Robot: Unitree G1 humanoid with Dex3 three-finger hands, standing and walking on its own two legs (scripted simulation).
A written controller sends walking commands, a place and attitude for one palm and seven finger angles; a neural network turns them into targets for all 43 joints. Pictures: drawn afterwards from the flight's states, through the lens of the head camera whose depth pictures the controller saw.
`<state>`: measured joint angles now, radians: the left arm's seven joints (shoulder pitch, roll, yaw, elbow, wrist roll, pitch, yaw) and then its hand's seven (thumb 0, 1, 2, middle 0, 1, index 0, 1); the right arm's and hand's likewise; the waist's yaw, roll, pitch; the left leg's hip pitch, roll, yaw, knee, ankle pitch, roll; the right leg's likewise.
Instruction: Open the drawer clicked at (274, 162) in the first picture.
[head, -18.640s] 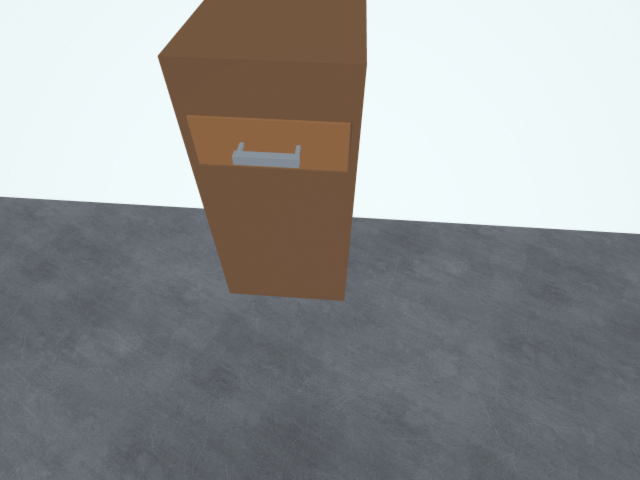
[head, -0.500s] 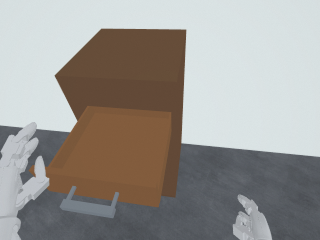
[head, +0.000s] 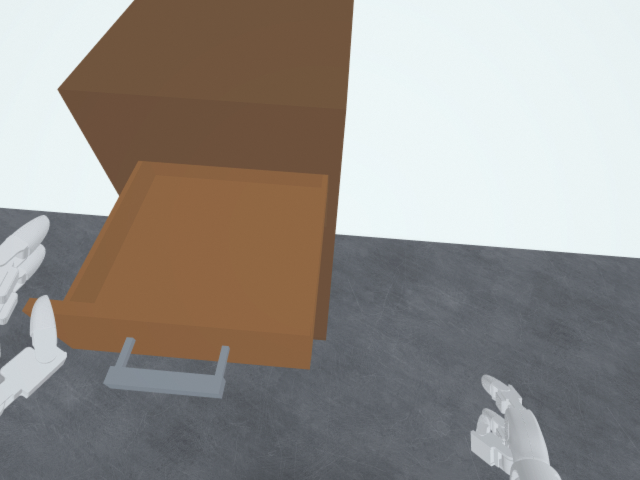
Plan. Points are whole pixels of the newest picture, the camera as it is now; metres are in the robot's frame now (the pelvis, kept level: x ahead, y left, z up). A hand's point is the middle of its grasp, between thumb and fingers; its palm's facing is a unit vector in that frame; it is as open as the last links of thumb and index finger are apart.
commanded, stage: step back with the hand held close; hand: left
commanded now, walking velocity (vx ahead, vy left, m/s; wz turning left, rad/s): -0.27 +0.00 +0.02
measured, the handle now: (171, 365) +0.27 +0.23 -0.09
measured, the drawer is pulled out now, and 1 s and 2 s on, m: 0.30 0.30 0.30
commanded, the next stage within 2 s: stop stepping back and stand still in 0.86 s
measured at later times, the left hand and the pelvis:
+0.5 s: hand out of the picture +0.13 +0.25 +0.16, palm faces +0.36 -0.81 -0.46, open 7.4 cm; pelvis -0.07 +0.01 -0.01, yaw +1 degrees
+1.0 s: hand out of the picture +0.04 +0.22 +0.16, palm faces +0.24 -0.86 -0.45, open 7.4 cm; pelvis -0.17 +0.00 +0.00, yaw -3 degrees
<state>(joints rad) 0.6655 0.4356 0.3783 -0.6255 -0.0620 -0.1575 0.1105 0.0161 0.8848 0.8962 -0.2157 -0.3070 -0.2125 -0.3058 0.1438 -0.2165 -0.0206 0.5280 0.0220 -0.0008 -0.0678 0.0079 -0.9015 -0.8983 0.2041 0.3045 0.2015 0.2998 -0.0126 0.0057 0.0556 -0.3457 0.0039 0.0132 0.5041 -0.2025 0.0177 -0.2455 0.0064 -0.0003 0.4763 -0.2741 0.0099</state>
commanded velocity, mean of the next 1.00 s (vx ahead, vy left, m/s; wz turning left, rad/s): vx -0.31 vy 0.00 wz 0.01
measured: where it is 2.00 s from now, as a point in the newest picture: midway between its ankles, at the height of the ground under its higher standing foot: outside the picture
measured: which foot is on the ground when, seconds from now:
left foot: down 0.00-0.66, up 0.68-0.80, down 0.82-1.00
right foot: down 0.00-0.42, up 0.44-0.58, down 0.60-0.84, up 0.86-1.00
